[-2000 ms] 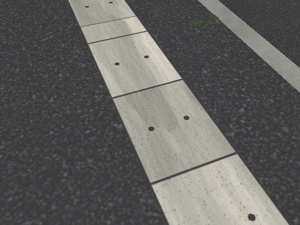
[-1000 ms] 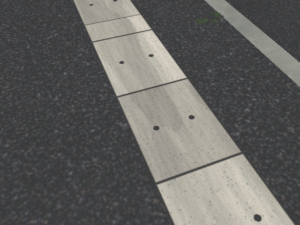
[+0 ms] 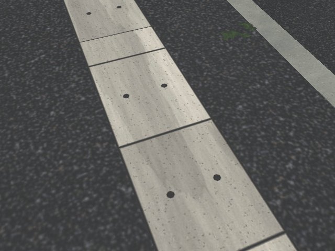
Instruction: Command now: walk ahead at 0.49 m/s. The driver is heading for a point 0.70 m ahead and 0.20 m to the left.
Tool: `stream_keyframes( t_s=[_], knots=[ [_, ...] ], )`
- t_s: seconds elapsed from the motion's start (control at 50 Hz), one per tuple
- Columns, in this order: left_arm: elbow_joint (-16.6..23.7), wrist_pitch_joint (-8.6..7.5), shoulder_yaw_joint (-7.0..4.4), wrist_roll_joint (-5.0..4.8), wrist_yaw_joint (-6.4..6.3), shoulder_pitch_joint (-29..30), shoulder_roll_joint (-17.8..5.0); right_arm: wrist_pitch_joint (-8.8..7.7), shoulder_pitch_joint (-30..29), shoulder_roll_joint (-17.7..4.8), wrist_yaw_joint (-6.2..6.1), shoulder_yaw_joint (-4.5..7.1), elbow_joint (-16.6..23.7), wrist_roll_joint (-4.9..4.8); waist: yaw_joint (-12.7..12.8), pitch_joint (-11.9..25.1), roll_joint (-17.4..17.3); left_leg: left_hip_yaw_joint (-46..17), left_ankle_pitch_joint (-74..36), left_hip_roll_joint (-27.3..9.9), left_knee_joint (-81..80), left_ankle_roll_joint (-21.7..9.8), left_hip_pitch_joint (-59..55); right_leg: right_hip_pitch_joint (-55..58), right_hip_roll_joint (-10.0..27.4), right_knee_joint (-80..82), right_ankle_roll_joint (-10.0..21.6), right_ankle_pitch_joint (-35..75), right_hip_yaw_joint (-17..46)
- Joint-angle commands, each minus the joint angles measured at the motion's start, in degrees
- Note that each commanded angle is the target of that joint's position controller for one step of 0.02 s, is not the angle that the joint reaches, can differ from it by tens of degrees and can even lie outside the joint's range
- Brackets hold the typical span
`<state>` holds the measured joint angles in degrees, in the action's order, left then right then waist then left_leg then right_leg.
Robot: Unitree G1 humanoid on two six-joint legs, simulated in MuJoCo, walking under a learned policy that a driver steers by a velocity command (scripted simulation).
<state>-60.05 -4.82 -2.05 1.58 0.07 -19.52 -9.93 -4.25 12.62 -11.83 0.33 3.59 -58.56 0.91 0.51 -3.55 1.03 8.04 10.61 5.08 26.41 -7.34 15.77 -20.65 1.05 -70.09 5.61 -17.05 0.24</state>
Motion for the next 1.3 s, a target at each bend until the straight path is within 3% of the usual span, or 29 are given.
stream_keyframes(
  t_s=[0.02,0.08,0.18,0.28,0.34,0.38,0.4,0.42,0.44,0.46,0.48,0.5,0.54,0.64,0.74,0.82,0.88,0.92,0.94,0.96,0.98,1.0,1.02,1.04,1.08,1.1,1.16,1.24,1.3],
  knots=[
    [1.49,1.21,-0.54,0.89,0.69,-5.57,-1.01,-1.97,5.97,-1.37,-0.42,-0.50,-0.35,-0.02,1.82,-0.21,-1.57,-19.64,-4.80,-17.19,-18.30,-6.13,-3.24,-7.13,3.97,2.18,-1.04,2.24,1.69],
    [4.22,2.26,-0.83,0.88,1.14,1.23,-2.20,-2.38,9.70,-3.73,-0.51,-0.41,-1.19,-0.11,1.48,-1.87,-2.92,-15.28,-9.15,-15.75,-19.82,-5.48,-4.41,-12.85,5.16,8.09,-2.44,6.79,-0.43],
    [8.93,2.21,-0.40,-0.13,1.63,14.87,-2.22,-2.16,15.48,-3.26,-0.52,-1.14,-1.79,-0.32,-1.98,-3.13,-3.94,-10.78,-20.42,-13.48,-19.48,-2.82,-9.51,-16.24,4.11,24.32,-3.97,16.15,-3.94],
    [11.86,1.73,-0.11,-0.44,1.58,23.10,-2.55,-1.96,20.98,-3.59,-1.21,-1.39,-3.39,0.10,-4.63,-3.19,-4.96,-11.55,-29.14,-15.40,-16.00,-3.18,-18.91,-16.09,1.45,34.10,-2.82,16.64,-5.49],
    [12.57,0.78,-0.60,-0.58,1.24,21.64,-4.03,-1.66,18.79,-5.28,-1.68,-0.97,-2.92,0.71,-2.25,-2.04,-5.37,-12.88,-39.77,-16.97,-10.22,-3.81,-22.68,-11.83,-0.33,37.99,-1.14,10.63,-4.75],
    [9.25,-0.15,-1.75,-0.55,0.38,10.28,-6.20,-1.61,16.39,-6.46,-1.51,-0.63,-2.32,0.57,2.70,3.60,-5.38,-12.27,-48.41,-15.34,1.60,-2.35,-20.82,3.17,-3.43,42.48,0.56,8.72,-5.50],
    [6.70,-0.85,-2.74,0.36,-0.28,0.77,-8.42,-1.67,15.11,-6.02,-1.27,-0.74,-1.68,-0.13,6.81,8.86,-4.10,-11.03,-39.93,-13.13,12.75,-1.39,-13.11,17.66,-0.12,44.76,2.09,11.71,-2.58],
    [6.20,-1.17,-4.23,2.19,-1.06,-7.64,-14.33,-1.79,16.43,-1.88,-0.83,-1.75,0.85,-1.84,8.12,17.75,3.40,-8.23,-16.47,-8.00,31.09,0.40,1.96,34.49,15.85,45.77,5.66,5.80,15.42],
    [6.55,-0.36,-4.84,1.86,-0.30,-6.40,-16.19,-1.04,22.48,0.20,-1.16,-1.66,0.58,-3.06,4.81,23.19,10.93,-7.86,20.51,-0.93,45.90,1.21,15.41,41.15,26.50,51.39,11.33,6.17,35.57],
    [7.64,0.23,-3.88,0.49,0.04,-0.86,-11.28,-0.26,17.06,-4.97,-1.49,-0.19,0.77,-1.34,3.29,15.70,1.59,-11.62,14.84,-5.34,48.44,0.56,18.54,33.20,22.79,53.41,8.85,-0.73,30.97],
    [8.39,-0.03,-2.85,-0.02,0.17,4.36,-7.74,-0.30,12.80,-3.99,-1.09,-0.06,2.11,-0.80,1.91,7.75,0.37,-11.61,9.78,-7.16,46.17,0.73,18.75,23.85,20.55,56.33,6.82,-0.20,22.50],
    [8.45,-0.41,-2.36,0.08,0.21,6.59,-5.87,-0.06,11.18,-2.54,-0.78,-0.03,2.49,-0.49,0.60,4.05,0.15,-11.34,7.10,-8.89,44.03,0.88,17.40,18.06,18.08,58.47,4.93,3.13,16.44],
    [6.94,-1.05,-1.68,-0.37,-0.49,5.17,-3.62,1.46,11.81,-1.05,0.18,0.29,2.71,0.80,-1.64,1.63,2.62,-10.67,5.37,-10.29,41.90,1.75,14.61,12.05,14.92,60.27,2.58,8.86,7.79],
    [5.35,-2.58,-2.01,-0.64,-0.80,-0.04,-5.42,3.46,4.38,-0.26,1.54,0.51,6.52,1.01,-2.26,0.03,2.85,-8.68,-2.34,-11.45,38.94,2.94,21.74,12.69,13.64,61.82,2.04,19.28,-2.24],
    [4.76,-2.65,-1.75,-0.48,-1.00,-2.98,-6.07,3.22,-7.05,-0.23,2.67,-0.33,11.09,0.78,-0.42,-2.28,2.93,-4.62,-11.25,-10.29,21.71,3.36,21.71,14.55,11.89,61.48,1.34,26.44,-9.87],
    [3.65,-1.96,-2.20,-0.39,-1.69,-6.82,-8.24,3.09,-13.09,-1.04,3.22,-0.58,14.01,1.13,1.20,-2.82,2.94,-0.67,-8.53,-8.71,12.80,1.24,20.00,22.10,14.40,59.46,1.36,33.25,-12.80],
    [3.61,-0.89,-2.69,-0.14,-2.24,-6.52,-10.10,3.13,-10.67,-2.64,2.86,0.16,14.04,1.38,-0.77,-0.18,4.63,2.03,-0.70,-4.49,10.47,-1.88,14.18,27.03,15.20,50.53,0.83,54.30,-15.57],
    [4.14,0.29,-3.27,-0.04,-2.19,-5.80,-11.94,2.82,-1.82,-4.70,2.34,1.33,11.74,1.45,-4.34,5.15,5.18,2.58,4.14,-0.49,7.86,-4.46,4.47,27.23,15.35,35.31,0.68,60.46,-16.16],
    [4.92,0.73,-3.35,-0.27,-1.80,-5.04,-12.27,2.28,6.07,-6.66,1.76,2.40,9.28,1.90,-8.06,9.57,2.67,0.55,2.30,0.38,2.64,-6.20,-7.09,21.49,14.35,22.06,-0.78,51.96,-16.97],
    [6.97,0.76,-2.70,-0.22,-1.47,-5.29,-9.40,1.91,11.18,-12.07,1.00,4.03,8.41,2.37,-9.27,14.81,-3.98,-15.96,7.05,-12.11,1.00,-9.41,-20.56,7.39,11.74,4.76,-2.53,23.07,-16.42],
    [12.01,0.29,-2.30,-1.27,-0.25,-4.67,-5.97,2.48,8.94,-17.41,0.90,5.06,10.09,1.30,-5.37,18.16,-15.21,-49.80,6.79,-25.38,-8.49,-18.99,-32.95,-16.33,-2.35,-14.55,-6.00,-15.45,-8.95],
    [13.01,-0.26,-2.70,-0.92,-0.18,2.55,-9.49,3.22,8.78,-15.40,0.40,4.56,10.09,0.43,-6.96,13.18,-3.89,-44.27,-2.24,-25.20,-11.28,-16.89,-29.44,-22.62,0.96,-14.26,-5.55,-10.06,-0.35],
    [13.27,-0.85,-2.22,-1.79,-0.18,3.36,-8.22,2.91,5.44,-12.41,-0.20,3.62,9.96,0.08,-4.68,7.45,-2.17,-34.81,-15.93,-24.43,-10.14,-15.01,-22.61,-21.74,3.30,-10.98,-5.22,-4.36,-0.38],
    [11.56,-0.91,-2.10,-1.65,-0.63,1.14,-7.61,2.21,2.97,-9.38,-0.25,2.74,9.94,-0.03,-1.75,4.47,1.97,-27.78,-31.48,-21.61,-9.60,-12.27,-15.54,-16.76,4.88,-5.83,-5.35,-2.56,-0.21],
    [10.21,1.34,-2.10,0.46,-0.85,-1.88,-6.96,1.01,0.03,-6.54,-0.45,1.55,10.19,-0.69,1.52,4.66,0.85,-18.60,-42.10,-16.90,-9.44,-8.47,-8.67,-8.87,5.78,0.19,-5.87,-2.55,0.22],
    [10.05,2.42,-2.17,0.72,-0.73,-2.47,-6.67,0.38,0.83,-6.28,-0.35,1.23,9.81,-0.79,1.99,5.25,0.10,-17.02,-46.76,-15.92,-9.38,-7.59,-7.97,-7.25,5.20,1.93,-6.12,-2.38,-0.13],
    [10.32,3.81,-1.94,0.26,-0.20,-1.34,-5.92,-0.05,3.97,-8.38,-0.53,1.29,8.49,-0.60,1.97,5.87,-2.51,-12.98,-54.97,-13.66,-9.26,-4.73,-9.17,-8.58,3.79,7.50,-6.65,2.51,-1.59],
    [11.55,4.37,-1.57,-0.02,-0.03,4.42,-6.38,0.71,6.13,-7.51,-1.12,0.40,7.77,-0.55,-0.09,5.71,-5.18,-10.83,-53.32,-11.98,-9.05,-0.56,-12.40,-10.80,3.13,15.85,-6.40,9.12,-2.48],
    [12.39,4.43,-1.07,-0.28,-0.35,8.30,-6.16,1.10,8.04,-7.10,-1.74,-0.20,6.71,-0.24,-1.81,4.89,-5.68,-11.20,-52.77,-12.87,-8.42,-0.03,-15.41,-10.91,2.42,23.06,-5.82,11.02,-2.74]
  ],
)
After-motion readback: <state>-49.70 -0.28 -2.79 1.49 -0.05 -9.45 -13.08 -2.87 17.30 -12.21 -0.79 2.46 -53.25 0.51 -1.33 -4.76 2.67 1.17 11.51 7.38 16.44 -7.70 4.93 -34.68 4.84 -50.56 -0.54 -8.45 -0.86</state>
